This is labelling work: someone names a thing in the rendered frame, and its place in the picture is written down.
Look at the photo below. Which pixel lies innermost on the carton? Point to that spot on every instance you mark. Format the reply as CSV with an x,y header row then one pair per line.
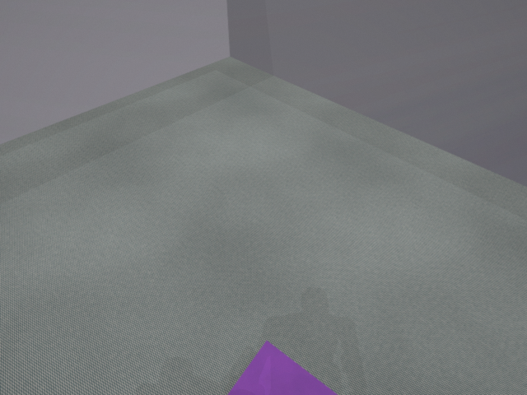
x,y
272,372

